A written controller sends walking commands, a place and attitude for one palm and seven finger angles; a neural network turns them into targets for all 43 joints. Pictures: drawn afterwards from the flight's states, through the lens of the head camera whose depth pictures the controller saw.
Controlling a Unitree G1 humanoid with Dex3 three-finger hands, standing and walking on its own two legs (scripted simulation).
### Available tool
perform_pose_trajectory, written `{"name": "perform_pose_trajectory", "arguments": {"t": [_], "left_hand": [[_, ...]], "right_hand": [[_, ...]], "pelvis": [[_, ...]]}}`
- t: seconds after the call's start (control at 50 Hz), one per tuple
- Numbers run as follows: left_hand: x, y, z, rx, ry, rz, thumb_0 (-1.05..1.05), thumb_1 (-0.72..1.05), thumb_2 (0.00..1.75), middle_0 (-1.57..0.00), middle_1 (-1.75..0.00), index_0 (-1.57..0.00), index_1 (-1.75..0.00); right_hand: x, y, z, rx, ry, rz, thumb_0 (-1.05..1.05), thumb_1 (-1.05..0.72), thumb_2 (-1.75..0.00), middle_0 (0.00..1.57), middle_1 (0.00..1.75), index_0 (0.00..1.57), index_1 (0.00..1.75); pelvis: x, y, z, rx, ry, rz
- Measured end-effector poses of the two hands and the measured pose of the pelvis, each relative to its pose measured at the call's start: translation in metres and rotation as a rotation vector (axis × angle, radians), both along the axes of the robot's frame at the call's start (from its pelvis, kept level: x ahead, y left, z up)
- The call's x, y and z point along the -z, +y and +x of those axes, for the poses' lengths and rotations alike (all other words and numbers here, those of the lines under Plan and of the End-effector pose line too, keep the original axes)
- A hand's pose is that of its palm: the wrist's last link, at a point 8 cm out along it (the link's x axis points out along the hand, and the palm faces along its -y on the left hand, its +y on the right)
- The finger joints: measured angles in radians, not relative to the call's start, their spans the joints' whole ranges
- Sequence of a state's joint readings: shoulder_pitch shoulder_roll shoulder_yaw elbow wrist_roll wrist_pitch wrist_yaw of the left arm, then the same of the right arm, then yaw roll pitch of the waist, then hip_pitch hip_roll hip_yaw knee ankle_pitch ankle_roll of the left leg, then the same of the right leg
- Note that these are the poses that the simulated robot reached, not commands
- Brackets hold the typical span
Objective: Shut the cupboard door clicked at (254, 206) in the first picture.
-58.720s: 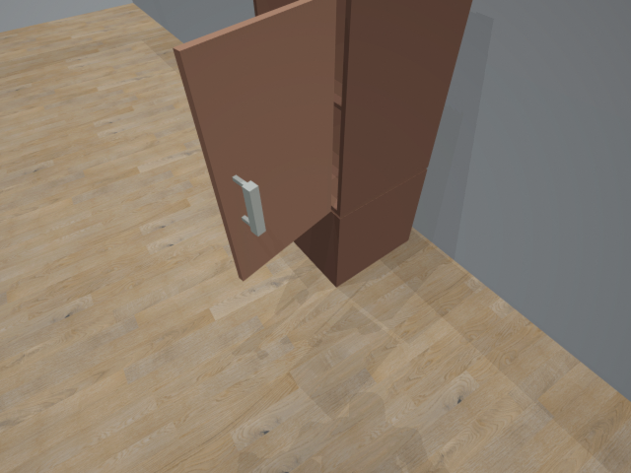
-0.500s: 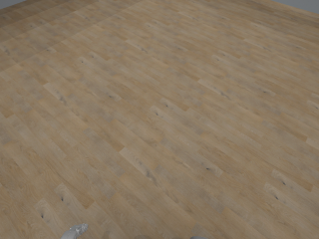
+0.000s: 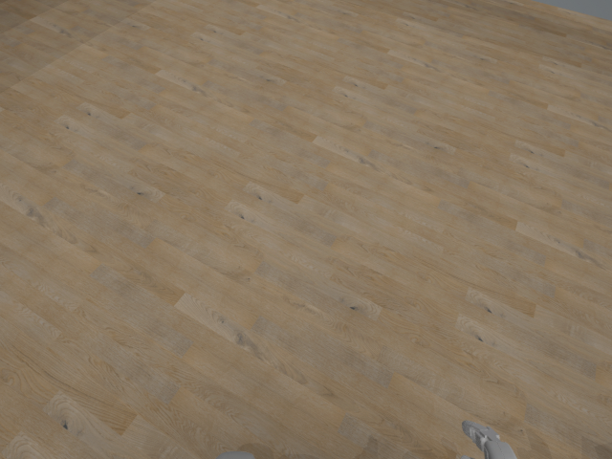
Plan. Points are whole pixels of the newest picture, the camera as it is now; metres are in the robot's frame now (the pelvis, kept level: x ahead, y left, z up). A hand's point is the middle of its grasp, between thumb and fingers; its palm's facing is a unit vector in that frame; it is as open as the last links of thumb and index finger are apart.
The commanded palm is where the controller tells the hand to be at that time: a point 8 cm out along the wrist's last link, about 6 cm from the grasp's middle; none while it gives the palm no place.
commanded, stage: turn to face it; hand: left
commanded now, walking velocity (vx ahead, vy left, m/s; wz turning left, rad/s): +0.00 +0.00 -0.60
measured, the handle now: out of the picture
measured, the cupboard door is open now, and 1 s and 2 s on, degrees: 25 25 25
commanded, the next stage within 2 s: none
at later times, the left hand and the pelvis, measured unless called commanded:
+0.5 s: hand (220, 402) +0.20 +0.14 -0.15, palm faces -0.33 -0.90 -0.29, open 7.4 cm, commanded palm none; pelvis +0.01 -0.02 -0.01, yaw -19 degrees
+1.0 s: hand (231, 381) +0.24 +0.14 -0.18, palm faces -0.54 -0.82 -0.18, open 7.4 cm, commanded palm none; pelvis +0.07 +0.00 +0.01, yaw -36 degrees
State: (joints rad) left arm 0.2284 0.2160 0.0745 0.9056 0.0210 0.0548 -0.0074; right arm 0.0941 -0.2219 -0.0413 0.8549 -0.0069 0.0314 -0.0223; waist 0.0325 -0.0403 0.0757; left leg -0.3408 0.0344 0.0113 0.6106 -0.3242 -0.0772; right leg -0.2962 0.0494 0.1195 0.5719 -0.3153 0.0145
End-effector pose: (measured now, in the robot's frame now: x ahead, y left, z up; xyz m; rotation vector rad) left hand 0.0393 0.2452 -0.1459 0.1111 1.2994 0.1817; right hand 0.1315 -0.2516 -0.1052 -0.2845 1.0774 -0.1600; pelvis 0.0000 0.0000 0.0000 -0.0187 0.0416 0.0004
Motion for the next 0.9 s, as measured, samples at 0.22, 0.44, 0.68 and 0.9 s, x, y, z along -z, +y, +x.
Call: {"name": "perform_pose_trajectory", "arguments": {"t": [0.22, 0.44, 0.68, 0.9], "left_hand": [[-0.012, 0.032, 0.057, 0.156, -0.002, 0.007, 0.01, 0.90, 0.90, -0.20, -0.30, -0.20, -0.30], [-0.028, -0.031, 0.155, 0.408, -0.125, 0.063, 0.01, 0.91, 0.90, -0.19, -0.30, -0.20, -0.30], [-0.036, -0.094, 0.170, 0.550, -0.118, 0.053, 0.01, 0.90, 0.90, -0.20, -0.30, -0.20, -0.30], [-0.002, -0.075, 0.194, 0.596, -0.035, -0.006, 0.01, 0.90, 0.90, -0.20, -0.30, -0.21, -0.30]], "right_hand": [[-0.016, 0.014, -0.055, 0.120, 0.058, -0.014, 0.01, -0.90, -0.90, 0.20, 0.30, 0.20, 0.30], [0.024, -0.021, -0.159, 0.383, 0.200, 0.069, 0.01, -0.90, -0.90, 0.20, 0.30, 0.20, 0.30], [0.021, -0.051, -0.166, 0.516, 0.162, 0.086, 0.01, -0.91, -0.90, 0.20, 0.30, 0.20, 0.30], [0.002, -0.036, -0.115, 0.567, 0.039, 0.007, 0.01, -0.91, -0.90, 0.20, 0.30, 0.20, 0.30]], "pelvis": [[-0.015, 0.016, 0.006, 0.143, -0.017, -0.038], [-0.001, -0.014, 0.012, 0.296, -0.021, -0.004], [-0.010, -0.034, 0.019, 0.428, -0.019, 0.026], [0.000, -0.010, 0.054, 0.549, 0.004, -0.006]]}}
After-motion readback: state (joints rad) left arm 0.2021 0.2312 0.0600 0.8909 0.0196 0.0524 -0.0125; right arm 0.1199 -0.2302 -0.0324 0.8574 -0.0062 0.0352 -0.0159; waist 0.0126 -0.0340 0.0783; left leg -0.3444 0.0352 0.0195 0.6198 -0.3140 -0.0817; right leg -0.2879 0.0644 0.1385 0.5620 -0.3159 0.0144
